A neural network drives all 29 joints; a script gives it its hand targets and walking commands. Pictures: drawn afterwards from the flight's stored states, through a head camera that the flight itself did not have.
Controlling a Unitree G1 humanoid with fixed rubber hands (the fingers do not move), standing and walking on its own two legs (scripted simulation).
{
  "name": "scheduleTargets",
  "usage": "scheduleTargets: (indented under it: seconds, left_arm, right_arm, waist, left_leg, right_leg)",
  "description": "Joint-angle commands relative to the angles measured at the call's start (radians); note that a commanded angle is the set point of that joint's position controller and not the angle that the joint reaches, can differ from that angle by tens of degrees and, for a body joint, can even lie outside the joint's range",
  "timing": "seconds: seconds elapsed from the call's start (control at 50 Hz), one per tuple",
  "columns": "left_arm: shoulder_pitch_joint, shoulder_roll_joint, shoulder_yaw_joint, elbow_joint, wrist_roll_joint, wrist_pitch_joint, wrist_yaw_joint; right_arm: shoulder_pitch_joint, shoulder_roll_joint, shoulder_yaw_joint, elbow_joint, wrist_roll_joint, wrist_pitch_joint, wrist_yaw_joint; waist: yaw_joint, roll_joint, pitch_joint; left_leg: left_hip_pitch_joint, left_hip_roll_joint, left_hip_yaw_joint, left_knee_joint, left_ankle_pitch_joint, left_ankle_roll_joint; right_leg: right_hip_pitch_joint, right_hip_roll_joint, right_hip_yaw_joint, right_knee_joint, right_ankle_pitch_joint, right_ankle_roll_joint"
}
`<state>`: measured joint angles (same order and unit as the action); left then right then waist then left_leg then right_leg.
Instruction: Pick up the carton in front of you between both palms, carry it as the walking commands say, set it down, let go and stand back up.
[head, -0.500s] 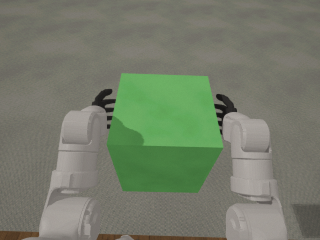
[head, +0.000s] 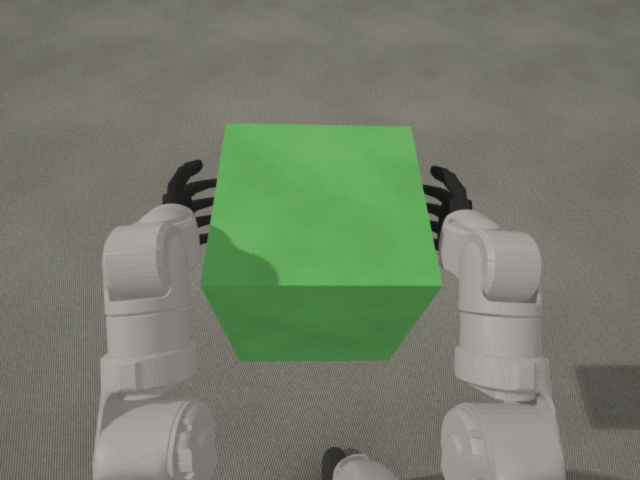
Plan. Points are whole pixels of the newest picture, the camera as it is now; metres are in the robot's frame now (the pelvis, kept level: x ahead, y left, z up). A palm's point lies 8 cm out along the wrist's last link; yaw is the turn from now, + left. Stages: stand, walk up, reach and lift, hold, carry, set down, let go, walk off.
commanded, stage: carry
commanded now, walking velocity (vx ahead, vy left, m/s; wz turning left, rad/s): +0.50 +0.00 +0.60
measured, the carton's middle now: (316, 255) +0.38 -0.03 +0.07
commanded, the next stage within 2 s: none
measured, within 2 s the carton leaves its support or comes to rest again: neither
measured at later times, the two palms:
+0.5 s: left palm (183, 177) +0.61 +0.17 +0.00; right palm (343, 146) +0.69 -0.12 +0.00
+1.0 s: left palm (179, 66) +0.90 +0.21 +0.05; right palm (310, 42) +1.00 -0.08 +0.05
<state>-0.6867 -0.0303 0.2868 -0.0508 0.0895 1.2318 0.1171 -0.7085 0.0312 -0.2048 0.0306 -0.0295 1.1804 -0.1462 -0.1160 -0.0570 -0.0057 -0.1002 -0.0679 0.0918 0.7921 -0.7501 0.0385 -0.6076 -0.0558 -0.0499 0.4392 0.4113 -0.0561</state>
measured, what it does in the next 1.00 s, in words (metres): goes down, turning left: right foot 0.11 m lower, then left foot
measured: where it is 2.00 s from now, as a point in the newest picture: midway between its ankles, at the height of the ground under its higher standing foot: (287, 218)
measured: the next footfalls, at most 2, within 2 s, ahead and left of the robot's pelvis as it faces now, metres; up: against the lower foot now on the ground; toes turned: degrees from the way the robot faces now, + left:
right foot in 0.04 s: +0.22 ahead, -0.08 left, -0.11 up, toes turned -4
left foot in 0.54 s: +0.49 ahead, +0.03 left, -0.11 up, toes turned +18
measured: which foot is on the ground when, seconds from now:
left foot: down 0.00-0.06, up 0.08-0.52, down 0.54-0.98, up 1.00-1.00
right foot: up 0.00-0.02, down 0.04-0.54, up 0.56-0.92, down 0.94-1.00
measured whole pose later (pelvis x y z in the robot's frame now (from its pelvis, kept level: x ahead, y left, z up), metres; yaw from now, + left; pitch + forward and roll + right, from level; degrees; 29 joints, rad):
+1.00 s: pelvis +0.65 -0.04 -0.05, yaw +16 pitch +4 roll -1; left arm -0.46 -0.08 0.21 0.01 0.09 1.17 0.12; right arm -0.47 0.10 -0.21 -0.02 -0.11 1.20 -0.10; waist 0.05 0.03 -0.11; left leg -0.21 0.03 0.04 0.81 -0.43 0.00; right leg -0.44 0.00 -0.16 0.47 -0.10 -0.06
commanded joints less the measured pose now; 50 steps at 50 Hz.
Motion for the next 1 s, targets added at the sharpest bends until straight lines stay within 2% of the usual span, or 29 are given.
scheduleTargets:
  seconds: [0.0,0.02,0.04,0.06,0.08,0.1,0.12,0.18,0.22,0.28,0.36,0.44,0.48,0.5,0.52,0.54,0.56,0.58,0.6,0.62,0.66,0.72,0.8,0.86,0.9,0.92,0.94,0.96,0.98]
  left_arm:
    - [-0.598,-0.846,-0.631,0.097,-0.318,-0.014,-0.213]
    - [-0.618,-0.828,-0.605,0.118,-0.313,-0.013,-0.217]
    - [-0.652,-0.806,-0.591,0.160,-0.307,-0.014,-0.216]
    - [-0.618,-0.803,-0.561,0.215,-0.328,-0.008,-0.214]
    - [-0.637,-0.815,-0.549,0.199,-0.350,-0.009,-0.216]
    - [-0.674,-0.883,-0.554,0.166,-0.377,-0.012,-0.222]
    - [-0.777,-0.928,-0.583,0.101,-0.397,-0.021,-0.225]
    - [-0.852,-1.063,-0.627,-0.009,-0.479,-0.040,-0.229]
    - [-0.870,-1.105,-0.657,-0.065,-0.506,-0.055,-0.229]
    - [-0.783,-1.132,-0.705,-0.079,-0.505,-0.082,-0.236]
    - [-0.692,-1.133,-0.786,-0.083,-0.503,-0.128,-0.253]
    - [-0.637,-1.105,-0.839,-0.073,-0.507,-0.160,-0.263]
    - [-0.633,-1.084,-0.853,-0.071,-0.510,-0.171,-0.263]
    - [-0.630,-1.073,-0.854,-0.078,-0.507,-0.174,-0.261]
    - [-0.638,-1.062,-0.859,-0.082,-0.504,-0.174,-0.260]
    - [-0.677,-1.053,-0.870,-0.087,-0.508,-0.171,-0.261]
    - [-0.670,-1.052,-0.872,-0.074,-0.515,-0.152,-0.258]
    - [-0.600,-1.011,-0.841,-0.033,-0.497,-0.139,-0.249]
    - [-0.607,-0.993,-0.817,-0.046,-0.486,-0.136,-0.238]
    - [-0.625,-0.973,-0.791,-0.060,-0.464,-0.129,-0.227]
    - [-0.610,-0.928,-0.723,-0.044,-0.415,-0.113,-0.208]
    - [-0.553,-0.928,-0.681,-0.005,-0.372,-0.084,-0.196]
    - [-0.508,-1.004,-0.709,0.012,-0.382,-0.045,-0.207]
    - [-0.467,-1.073,-0.751,0.008,-0.414,-0.024,-0.236]
    - [-0.433,-1.106,-0.773,0.005,-0.434,-0.020,-0.261]
    - [-0.398,-1.120,-0.779,0.009,-0.444,-0.018,-0.274]
    - [-0.370,-1.111,-0.777,0.005,-0.447,-0.017,-0.282]
    - [-0.316,-1.084,-0.777,0.002,-0.423,-0.021,-0.285]
    - [-0.343,-1.119,-0.794,-0.041,-0.441,-0.026,-0.288]
  right_arm:
    - [-0.734,1.024,0.710,0.007,0.469,0.003,0.279]
    - [-0.752,1.016,0.690,0.038,0.469,0.004,0.280]
    - [-0.782,1.038,0.671,0.072,0.473,0.022,0.279]
    - [-0.784,1.012,0.643,0.103,0.474,0.036,0.270]
    - [-0.784,1.026,0.628,0.103,0.474,0.039,0.259]
    - [-0.802,1.035,0.609,0.063,0.462,0.034,0.250]
    - [-0.843,1.082,0.608,0.044,0.469,0.034,0.243]
    - [-0.847,1.151,0.620,-0.035,0.472,0.011,0.221]
    - [-0.813,1.180,0.622,-0.069,0.460,-0.010,0.207]
    - [-0.718,1.190,0.661,-0.088,0.424,-0.044,0.188]
    - [-0.623,1.163,0.716,-0.098,0.378,-0.093,0.182]
    - [-0.556,1.108,0.736,-0.090,0.338,-0.121,0.190]
    - [-0.537,1.069,0.734,-0.093,0.326,-0.123,0.197]
    - [-0.541,1.054,0.735,-0.106,0.330,-0.122,0.202]
    - [-0.543,1.045,0.739,-0.117,0.338,-0.122,0.206]
    - [-0.550,1.041,0.745,-0.126,0.346,-0.121,0.210]
    - [-0.534,1.004,0.726,-0.090,0.336,-0.116,0.210]
    - [-0.484,0.973,0.718,-0.066,0.341,-0.105,0.213]
    - [-0.509,0.994,0.741,-0.085,0.371,-0.096,0.219]
    - [-0.572,1.024,0.763,-0.113,0.410,-0.086,0.227]
    - [-0.695,1.065,0.782,-0.147,0.483,-0.065,0.241]
    - [-0.706,1.093,0.768,-0.141,0.521,-0.038,0.255]
    - [-0.561,1.107,0.688,-0.090,0.440,-0.004,0.266]
    - [-0.399,1.088,0.635,-0.053,0.336,0.012,0.266]
    - [-0.309,1.077,0.624,-0.044,0.283,0.015,0.267]
    - [-0.283,1.067,0.627,-0.051,0.271,0.015,0.268]
    - [-0.265,1.057,0.634,-0.068,0.268,0.019,0.273]
    - [-0.257,1.097,0.664,-0.106,0.274,0.025,0.274]
    - [-0.265,1.091,0.662,-0.119,0.263,0.022,0.276]
  waist:
    - [0.160,0.112,-0.398]
    - [0.205,0.029,-0.418]
    - [0.150,-0.254,-0.491]
    - [0.160,-0.255,-0.585]
    - [0.193,-0.202,-0.628]
    - [0.173,-0.054,-0.539]
    - [0.171,-0.105,-0.543]
    - [0.137,-0.048,-0.554]
    - [0.139,-0.073,-0.550]
    - [0.157,-0.071,-0.597]
    - [0.178,-0.053,-0.573]
    - [0.197,-0.022,-0.512]
    - [0.156,-0.057,-0.510]
    - [0.106,-0.102,-0.532]
    - [0.031,-0.087,-0.552]
    - [0.009,0.066,-0.526]
    - [0.042,0.272,-0.635]
    - [-0.007,0.260,-0.731]
    - [-0.004,0.203,-0.700]
    - [0.024,0.085,-0.626]
    - [0.057,0.004,-0.513]
    - [0.071,0.055,-0.491]
    - [0.095,0.186,-0.442]
    - [0.093,0.216,-0.426]
    - [0.110,0.196,-0.466]
    - [0.128,0.176,-0.489]
    - [0.142,0.022,-0.519]
    - [0.153,-0.221,-0.551]
    - [0.148,-0.201,-0.509]
  left_leg:
    - [0.003,0.130,-0.086,0.306,0.860,0.070]
    - [-0.151,0.094,-0.072,0.554,0.732,0.046]
    - [-0.510,0.020,-0.090,0.810,0.020,0.006]
    - [-0.643,0.041,-0.175,0.902,0.044,-0.011]
    - [-0.692,0.044,-0.178,0.939,0.114,-0.023]
    - [-0.683,0.049,-0.144,0.830,0.190,-0.039]
    - [-0.662,0.094,-0.165,0.788,0.277,-0.029]
    - [-0.619,0.136,-0.159,0.710,0.408,-0.026]
    - [-0.695,0.132,-0.117,0.612,0.438,-0.018]
    - [-0.791,0.132,-0.081,0.559,0.447,0.008]
    - [-0.811,0.098,-0.004,0.389,0.560,0.033]
    - [-0.689,0.017,0.098,0.027,0.682,0.057]
    - [-0.428,-0.069,0.180,-0.151,0.700,0.079]
    - [-0.270,-0.067,0.149,-0.197,0.721,0.100]
    - [-0.064,-0.027,0.098,-0.334,0.811,0.119]
    - [0.177,0.043,-0.018,-0.399,0.981,0.136]
    - [0.528,0.309,-0.390,-0.142,1.569,0.317]
    - [0.670,0.353,-0.648,-0.221,1.329,0.457]
    - [0.651,0.369,-0.650,-0.279,1.134,0.434]
    - [0.565,0.342,-0.590,-0.306,1.028,0.371]
    - [0.357,0.300,-0.509,-0.357,1.034,0.294]
    - [0.196,0.267,-0.369,-0.411,1.076,0.237]
    - [0.148,0.212,-0.154,-0.433,1.225,0.118]
    - [0.198,0.198,-0.051,-0.396,1.247,0.066]
    - [0.111,0.169,0.037,-0.222,1.186,0.012]
    - [-0.021,0.169,0.042,-0.115,1.023,-0.020]
    - [-0.146,0.138,0.066,0.064,0.755,-0.041]
    - [-0.489,0.027,0.023,0.266,0.444,-0.072]
    - [-0.625,0.030,-0.033,0.367,0.240,-0.059]
  right_leg:
    - [0.487,0.004,-0.083,-0.046,0.044,0.001]
    - [0.666,-0.023,-0.057,-0.019,-0.068,0.019]
    - [0.992,-0.240,0.132,0.285,0.425,-0.030]
    - [1.086,-0.321,0.325,0.332,0.413,-0.058]
    - [1.051,-0.376,0.471,0.205,0.001,-0.124]
    - [0.883,-0.313,0.497,0.030,-0.329,-0.065]
    - [0.830,-0.360,0.516,0.027,-0.333,-0.093]
    - [0.707,-0.271,0.324,0.049,-0.302,-0.037]
    - [0.751,-0.231,0.217,0.063,-0.167,-0.049]
    - [0.875,-0.221,0.141,0.114,0.003,-0.066]
    - [0.939,-0.190,0.046,0.108,0.175,-0.037]
    - [0.966,-0.141,-0.072,0.152,0.342,0.003]
    - [0.867,-0.159,-0.150,0.261,0.577,0.037]
    - [0.785,-0.196,-0.149,0.357,0.631,0.055]
    - [0.659,-0.213,-0.145,0.509,0.555,0.084]
    - [0.400,-0.125,-0.137,0.706,-0.147,0.100]
    - [0.044,0.019,-0.064,0.958,-0.970,0.142]
    - [-0.186,0.081,0.067,1.163,-1.019,0.142]
    - [-0.282,0.025,0.142,1.174,-0.987,0.125]
    - [-0.303,-0.009,0.132,1.066,-0.955,0.104]
    - [-0.234,-0.032,0.100,0.864,-0.894,0.110]
    - [-0.070,-0.015,0.035,0.555,-0.863,0.124]
    - [0.097,0.033,-0.071,0.171,-0.534,0.108]
    - [0.210,0.068,-0.134,-0.027,-0.361,0.088]
    - [0.456,0.083,-0.163,-0.109,-0.351,0.051]
    - [0.618,0.008,-0.058,-0.072,-0.405,0.011]
    - [0.723,-0.165,0.196,-0.024,-0.284,-0.029]
    - [0.955,-0.307,0.531,-0.086,-0.372,-0.210]
    - [0.960,-0.335,0.596,-0.125,-0.325,-0.237]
